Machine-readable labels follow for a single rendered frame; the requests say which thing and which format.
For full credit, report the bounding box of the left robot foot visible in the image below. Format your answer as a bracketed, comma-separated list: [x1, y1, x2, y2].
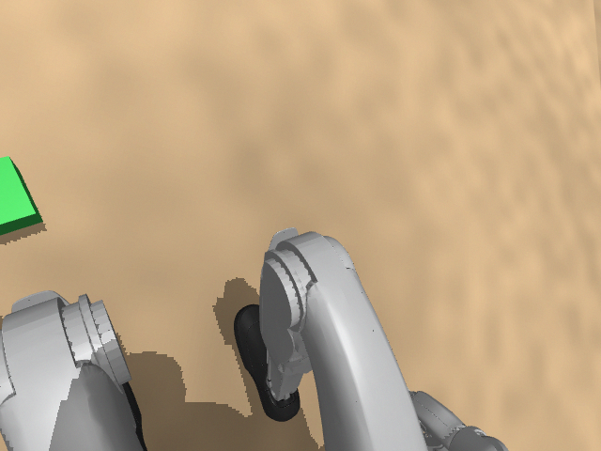
[122, 381, 147, 451]

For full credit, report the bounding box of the right robot foot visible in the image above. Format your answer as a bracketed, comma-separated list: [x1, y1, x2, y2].
[234, 304, 300, 422]

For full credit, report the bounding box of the right robot hand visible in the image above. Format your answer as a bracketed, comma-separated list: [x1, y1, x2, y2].
[408, 389, 466, 451]

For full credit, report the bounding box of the right robot arm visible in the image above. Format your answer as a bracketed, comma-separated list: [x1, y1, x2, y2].
[449, 426, 509, 451]

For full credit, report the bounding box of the carton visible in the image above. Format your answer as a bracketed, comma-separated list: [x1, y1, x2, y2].
[0, 156, 43, 236]

